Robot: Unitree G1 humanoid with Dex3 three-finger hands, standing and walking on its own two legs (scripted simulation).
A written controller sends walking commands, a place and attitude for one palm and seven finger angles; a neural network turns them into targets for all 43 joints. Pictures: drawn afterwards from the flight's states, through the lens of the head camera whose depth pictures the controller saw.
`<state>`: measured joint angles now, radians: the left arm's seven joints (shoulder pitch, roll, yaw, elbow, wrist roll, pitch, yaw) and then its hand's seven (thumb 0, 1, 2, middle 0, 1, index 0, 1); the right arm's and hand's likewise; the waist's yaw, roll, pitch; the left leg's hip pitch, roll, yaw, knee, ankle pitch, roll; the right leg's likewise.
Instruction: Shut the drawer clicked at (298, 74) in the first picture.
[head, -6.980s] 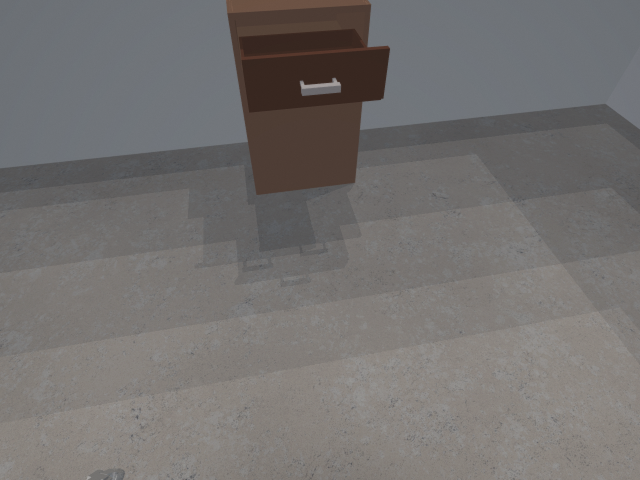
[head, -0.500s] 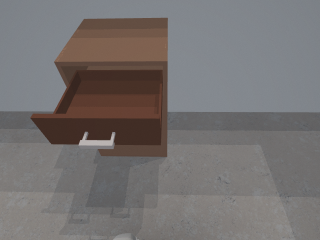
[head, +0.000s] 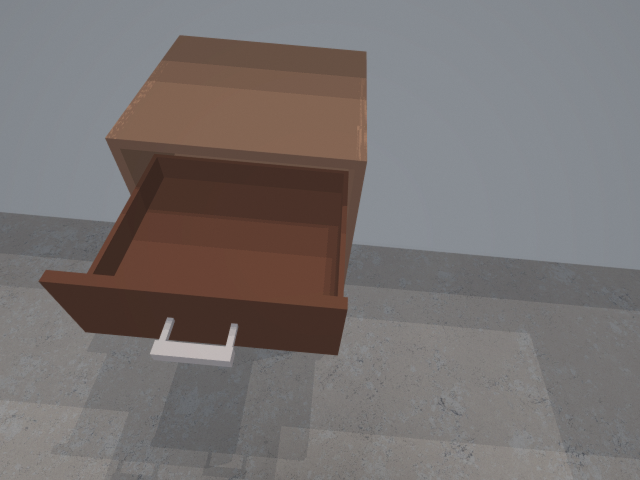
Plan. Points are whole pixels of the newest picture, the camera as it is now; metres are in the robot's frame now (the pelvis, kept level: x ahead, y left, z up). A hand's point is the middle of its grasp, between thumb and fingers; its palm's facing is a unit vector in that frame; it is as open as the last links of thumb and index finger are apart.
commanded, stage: come to a stop and stand still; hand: left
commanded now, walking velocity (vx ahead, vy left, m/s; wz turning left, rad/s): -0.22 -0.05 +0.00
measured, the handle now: (197, 340) +0.31 +0.21 -0.09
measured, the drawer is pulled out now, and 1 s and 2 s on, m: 0.30 0.30 0.30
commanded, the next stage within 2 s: look again from close up in 1.02 s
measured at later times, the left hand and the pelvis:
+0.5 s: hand out of the picture +0.03 +0.13 -0.14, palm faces +0.08 -0.95 -0.31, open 7.3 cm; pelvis -0.02 -0.07 +0.01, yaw +0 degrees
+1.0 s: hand out of the picture -0.09 +0.14 -0.17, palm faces +0.07 -0.98 -0.20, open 7.3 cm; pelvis -0.06 -0.02 +0.00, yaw +0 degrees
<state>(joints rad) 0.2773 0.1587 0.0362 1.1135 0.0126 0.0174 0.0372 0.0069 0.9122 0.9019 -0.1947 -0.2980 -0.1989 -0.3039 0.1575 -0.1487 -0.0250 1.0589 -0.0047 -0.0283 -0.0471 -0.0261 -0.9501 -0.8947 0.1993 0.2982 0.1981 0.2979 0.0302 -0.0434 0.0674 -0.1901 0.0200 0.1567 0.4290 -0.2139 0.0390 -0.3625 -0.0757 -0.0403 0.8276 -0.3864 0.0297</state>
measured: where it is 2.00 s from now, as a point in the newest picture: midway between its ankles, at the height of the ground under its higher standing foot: outside the picture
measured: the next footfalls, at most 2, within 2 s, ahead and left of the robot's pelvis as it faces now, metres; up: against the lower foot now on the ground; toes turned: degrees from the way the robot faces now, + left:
right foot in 0.18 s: +0.09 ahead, -0.11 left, +0.00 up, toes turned -4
left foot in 0.74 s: +0.00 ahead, +0.10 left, +0.00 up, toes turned +6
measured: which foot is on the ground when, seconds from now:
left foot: down 0.00-0.20, up 0.22-0.72, down 0.74-1.00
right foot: up 0.00-0.16, down 0.18-1.00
